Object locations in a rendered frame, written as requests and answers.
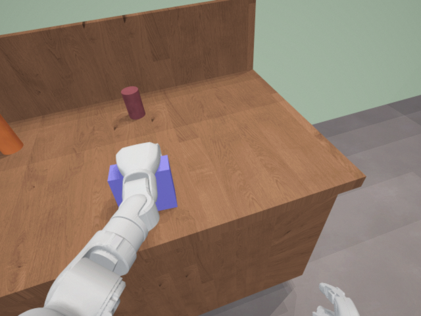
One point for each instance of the right robot hand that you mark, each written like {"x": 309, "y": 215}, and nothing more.
{"x": 342, "y": 306}

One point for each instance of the left robot forearm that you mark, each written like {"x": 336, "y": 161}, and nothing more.
{"x": 115, "y": 246}

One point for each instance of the left robot upper arm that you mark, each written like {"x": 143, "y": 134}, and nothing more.
{"x": 89, "y": 289}

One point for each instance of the sponge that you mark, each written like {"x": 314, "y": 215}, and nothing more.
{"x": 166, "y": 198}

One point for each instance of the table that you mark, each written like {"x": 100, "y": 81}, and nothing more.
{"x": 255, "y": 181}

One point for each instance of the left robot hand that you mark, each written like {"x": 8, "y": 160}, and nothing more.
{"x": 140, "y": 156}

